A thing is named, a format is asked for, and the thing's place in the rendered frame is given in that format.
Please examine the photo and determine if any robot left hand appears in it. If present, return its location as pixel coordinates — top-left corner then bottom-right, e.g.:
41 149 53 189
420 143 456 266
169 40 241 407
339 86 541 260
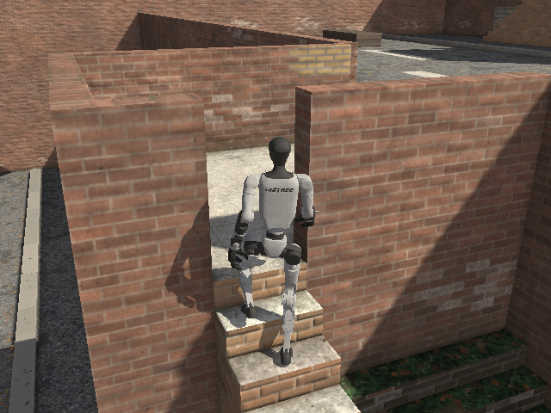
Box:
228 248 248 270

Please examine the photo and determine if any robot right upper arm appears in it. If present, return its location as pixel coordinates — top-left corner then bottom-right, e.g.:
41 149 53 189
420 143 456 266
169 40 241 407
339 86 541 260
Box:
296 174 313 219

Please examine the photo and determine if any left robot forearm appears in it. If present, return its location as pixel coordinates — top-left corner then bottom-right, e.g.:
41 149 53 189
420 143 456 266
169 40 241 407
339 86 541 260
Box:
229 210 248 250

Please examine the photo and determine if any left robot foot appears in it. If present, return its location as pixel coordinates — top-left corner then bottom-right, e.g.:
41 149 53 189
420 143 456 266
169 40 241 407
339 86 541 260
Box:
241 304 257 318

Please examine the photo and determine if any robot left upper arm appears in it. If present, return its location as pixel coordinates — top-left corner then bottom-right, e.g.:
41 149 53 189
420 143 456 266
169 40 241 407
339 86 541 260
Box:
240 174 261 224

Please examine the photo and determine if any right robot foot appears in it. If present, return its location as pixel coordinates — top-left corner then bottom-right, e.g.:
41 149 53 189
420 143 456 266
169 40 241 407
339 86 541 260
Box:
280 347 293 365

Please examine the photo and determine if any robot foot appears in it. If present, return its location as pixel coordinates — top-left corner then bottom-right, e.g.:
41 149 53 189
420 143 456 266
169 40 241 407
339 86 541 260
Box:
280 347 293 365
241 304 257 318

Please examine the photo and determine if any right robot forearm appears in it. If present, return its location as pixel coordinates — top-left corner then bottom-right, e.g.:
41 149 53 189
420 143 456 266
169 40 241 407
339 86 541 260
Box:
304 206 315 222

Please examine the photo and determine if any robot right hand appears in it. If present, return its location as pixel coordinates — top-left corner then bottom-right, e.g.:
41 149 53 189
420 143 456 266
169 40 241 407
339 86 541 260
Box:
295 215 315 227

